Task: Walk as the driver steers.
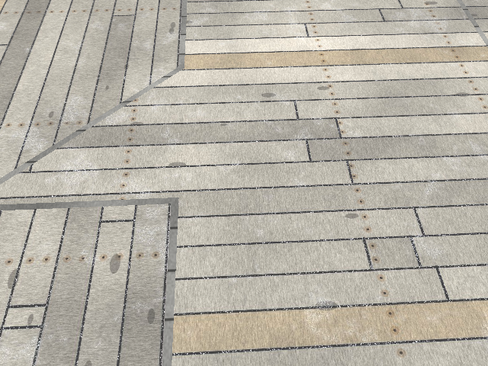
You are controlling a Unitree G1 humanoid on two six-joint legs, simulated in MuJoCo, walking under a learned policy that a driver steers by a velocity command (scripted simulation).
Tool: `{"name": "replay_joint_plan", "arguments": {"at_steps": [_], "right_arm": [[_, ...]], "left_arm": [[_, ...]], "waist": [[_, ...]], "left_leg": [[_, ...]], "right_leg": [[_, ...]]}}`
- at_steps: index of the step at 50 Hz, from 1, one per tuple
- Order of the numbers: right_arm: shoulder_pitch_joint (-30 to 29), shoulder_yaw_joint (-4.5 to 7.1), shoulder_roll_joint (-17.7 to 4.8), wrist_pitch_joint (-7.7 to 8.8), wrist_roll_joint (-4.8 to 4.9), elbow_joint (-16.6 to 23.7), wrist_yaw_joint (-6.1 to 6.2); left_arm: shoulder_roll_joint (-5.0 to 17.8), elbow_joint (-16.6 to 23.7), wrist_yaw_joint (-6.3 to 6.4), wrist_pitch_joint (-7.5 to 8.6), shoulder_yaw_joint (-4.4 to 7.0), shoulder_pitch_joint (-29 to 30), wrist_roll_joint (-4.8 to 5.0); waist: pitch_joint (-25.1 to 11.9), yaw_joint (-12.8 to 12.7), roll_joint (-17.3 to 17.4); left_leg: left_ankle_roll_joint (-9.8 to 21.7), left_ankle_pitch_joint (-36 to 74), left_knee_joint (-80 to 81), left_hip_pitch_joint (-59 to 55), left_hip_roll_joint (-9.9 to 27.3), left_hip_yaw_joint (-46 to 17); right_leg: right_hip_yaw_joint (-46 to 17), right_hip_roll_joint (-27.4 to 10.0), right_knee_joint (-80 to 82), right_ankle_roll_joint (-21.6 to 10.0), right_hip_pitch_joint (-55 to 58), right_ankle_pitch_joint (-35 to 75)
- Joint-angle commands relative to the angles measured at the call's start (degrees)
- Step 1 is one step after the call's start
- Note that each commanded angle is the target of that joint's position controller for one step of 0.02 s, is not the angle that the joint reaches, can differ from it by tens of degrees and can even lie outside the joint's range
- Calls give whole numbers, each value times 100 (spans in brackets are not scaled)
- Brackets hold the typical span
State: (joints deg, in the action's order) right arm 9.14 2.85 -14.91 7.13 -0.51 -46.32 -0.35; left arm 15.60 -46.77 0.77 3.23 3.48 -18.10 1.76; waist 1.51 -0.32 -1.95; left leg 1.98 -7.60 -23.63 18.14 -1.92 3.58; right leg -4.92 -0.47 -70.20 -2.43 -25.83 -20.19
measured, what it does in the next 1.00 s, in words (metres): walks ahead: right foot, then left foot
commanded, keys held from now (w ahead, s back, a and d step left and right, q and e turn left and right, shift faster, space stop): w+e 0.08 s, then w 0.30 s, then w+q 0.62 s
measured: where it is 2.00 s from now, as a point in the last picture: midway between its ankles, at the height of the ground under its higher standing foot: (232, 193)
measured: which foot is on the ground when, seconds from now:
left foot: down 0.00-0.36, up 0.38-0.92, down 0.94-1.00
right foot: up 0.00-0.34, down 0.36-0.94, up 0.96-1.00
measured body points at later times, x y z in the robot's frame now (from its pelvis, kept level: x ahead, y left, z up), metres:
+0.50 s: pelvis +0.26 -0.09 +0.00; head +0.29 -0.10 +0.45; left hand +0.44 +0.15 -0.10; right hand +0.28 -0.37 -0.14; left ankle +0.19 +0.09 -0.64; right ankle +0.30 -0.18 -0.74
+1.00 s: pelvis +0.54 -0.05 -0.02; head +0.58 -0.04 +0.43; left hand +0.56 +0.23 -0.15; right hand +0.75 -0.29 -0.12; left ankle +0.62 +0.02 -0.74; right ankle +0.36 -0.20 -0.64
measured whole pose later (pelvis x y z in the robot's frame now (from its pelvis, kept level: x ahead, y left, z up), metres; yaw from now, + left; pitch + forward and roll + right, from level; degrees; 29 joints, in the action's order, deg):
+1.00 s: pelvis +0.54 -0.05 -0.02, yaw +8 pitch +2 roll +0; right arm 6.5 4.1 -15.7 3.1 1.1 -41.5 -2.7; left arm 15.4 -48.0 0.8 5.0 3.5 -16.7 1.1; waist 3.4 -0.5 0.2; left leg 7.3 -11.2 -37.1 28.4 -3.7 3.1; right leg 2.9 -2.3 -65.3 0.9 -11.9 -26.9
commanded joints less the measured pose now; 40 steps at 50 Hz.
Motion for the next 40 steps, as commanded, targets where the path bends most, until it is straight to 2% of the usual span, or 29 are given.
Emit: {"name": "replay_joint_plan", "arguments": {"at_steps": [1, 4, 6, 9, 12, 14, 15, 16, 17, 18, 19, 20, 21, 22, 23, 24, 25, 28, 31, 34, 36, 40], "right_arm": [[178, 130, -476, 82, 0, 124, -24], [267, 222, -721, 118, 34, -7, -28], [428, 243, -811, 93, 22, -98, -29], [548, 230, -898, 24, 83, -179, -35], [885, 239, -1060, -66, 182, -323, -42], [1050, 251, -1141, -149, 228, -441, -42], [1070, 257, -1183, -197, 248, -479, -35], [1019, 260, -1234, -238, 260, -493, -24], [920, 245, -1245, -281, 265, -502, -11], [990, 174, -1079, -291, 212, -491, 17], [1004, 23, -737, -249, 5, -283, 24], [1633, -155, -143, -99, 89, -253, -58], [1148, 18, -826, -9, 315, -313, -87], [702, 67, -909, 9, 416, -136, -90], [555, 57, -811, -25, 334, -142, -49], [551, 92, -767, -96, 245, -172, -29], [739, 105, -690, -194, 246, -228, -33], [815, 108, -451, -388, 256, -259, -6], [439, 128, -385, -413, 219, -116, 4], [6, 100, -300, -379, 174, 33, -83], [-404, 47, -206, -371, 143, 195, -154], [-994, 0, -152, -355, 155, 582, -303]], "left_arm": [[169, 478, -32, -28, 71, -157, 21], [148, 773, -31, -89, 49, 240, -43], [130, 869, -64, -50, 21, 455, -62], [62, 1025, -175, 48, -53, 1035, -79], [75, 1257, -280, 82, -95, 1654, -57], [176, 1408, -322, 88, -79, 1856, -44], [243, 1449, -336, 94, -58, 1848, -54], [348, 1432, -340, 104, -7, 1648, -72], [510, 1266, -327, 114, 100, 1037, -102], [844, 956, -275, 99, 282, 72, -112], [1430, 791, -159, 51, 450, -1000, -134], [1720, 795, -181, 65, 432, -955, -176], [1101, 823, -206, 117, 299, -906, -185], [895, 825, -212, 155, 220, -525, -178], [696, 852, -231, 178, 158, -77, -160], [496, 867, -252, 208, 116, 235, -168], [397, 840, -255, 262, 102, 377, -204], [421, 637, -213, 412, 149, 378, -261], [461, 437, -106, 414, 180, 184, -294], [559, 344, -35, 393, 198, 187, -268], [645, 237, 10, 368, 224, 34, -240], [750, 10, 48, 224, 270, -292, -160]], "waist": [[-239, 3, 623], [-50, 7, 461], [-58, 73, 392], [64, 247, 379], [216, 458, 437], [281, 454, 531], [257, 388, 598], [121, 205, 683], [-247, -195, 678], [-847, -600, 574], [-1676, -929, -406], [-2392, -413, -1553], [-2033, -687, -646], [-1241, -568, -519], [-902, -333, -118], [-616, -147, -165], [-562, 27, -315], [-291, 174, -172], [-38, 93, -111], [124, -29, -118], [285, -202, -50], [481, -412, -11]], "left_leg": [[975, 209, 1489, -917, 1626, -1458], [1105, 776, 1680, -919, 1746, -948], [1110, 1020, 1693, -1050, 1685, -650], [966, 1118, 1643, -1083, 1482, -143], [891, 843, 1545, -1358, 1592, -92], [826, 974, 1364, -1765, 1795, -166], [780, 1257, 1194, -1936, 1871, -172], [704, 1969, 853, -2018, 1870, -103], [565, 2900, 68, -1926, 1703, 129], [377, 3199, -1123, -1386, 1415, 387], [95, 1154, -3225, 82, 1049, 575], [-94, -2572, -4892, 1992, 106, -213], [4, -2468, -5429, 2537, 361, -900], [88, -1909, -5342, 2768, 590, -844], [62, -1395, -5009, 2496, 859, -801], [24, -1048, -4681, 2247, 998, -834], [-3, -777, -4550, 1874, 1096, -909], [-104, -291, -4308, 1878, 1006, -1016], [-166, 431, -3611, 2401, 877, -1190], [-140, 1233, -2566, 2348, 786, -958], [-91, 1439, -2066, 2368, 770, -689], [99, 958, -1512, 2703, 722, -328]], "right_leg": [[-164, -696, 42, 15, -1042, 350], [-178, -810, 577, 84, -1500, 778], [-194, -768, 1174, 92, -1566, 1309], [149, -625, 2390, 42, -1258, 2060], [471, -512, 3115, 6, -1087, 2007], [551, -435, 3413, -106, -1103, 1535], [624, -360, 3550, -189, -992, 1259], [745, -212, 3732, -293, -591, 1092], [931, 19, 4040, -425, 348, 1281], [921, 139, 4009, -584, 1809, 1460], [-767, -1167, 3912, -994, 3605, 1840], [-3514, -2345, 4889, -1869, 4849, 817], [-3368, -2266, 5184, -1619, 4466, 625], [-2344, -2079, 5214, -1368, 3719, 1105], [-1643, -1816, 5331, -1201, 2952, 1587], [-1085, -1577, 5543, -1089, 2393, 1789], [-750, -1463, 5762, -1009, 2030, 1836], [-29, -1376, 6134, -1001, 1706, 2458], [497, -1341, 6244, -911, 1926, 2683], [985, -1252, 6342, -744, 2039, 2556], [1187, -1335, 6382, -697, 2223, 2562], [1429, -1587, 6028, -638, 3054, 3028]]}}
Velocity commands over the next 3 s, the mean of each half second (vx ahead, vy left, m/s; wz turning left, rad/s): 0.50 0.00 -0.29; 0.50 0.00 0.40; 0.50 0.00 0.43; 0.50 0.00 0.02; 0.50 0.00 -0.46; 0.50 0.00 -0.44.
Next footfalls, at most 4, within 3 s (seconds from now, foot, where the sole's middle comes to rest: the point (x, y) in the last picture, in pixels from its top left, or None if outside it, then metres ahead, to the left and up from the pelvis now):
0.36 right None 0.34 -0.19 -0.77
0.94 left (244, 298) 0.66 0.03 -0.77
1.42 right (280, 208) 0.98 -0.09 -0.77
1.92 left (184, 171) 1.14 0.25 -0.77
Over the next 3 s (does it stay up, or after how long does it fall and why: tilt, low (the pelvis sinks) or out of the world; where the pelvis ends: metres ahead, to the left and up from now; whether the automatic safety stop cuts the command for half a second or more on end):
stays up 1.61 0.18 -0.02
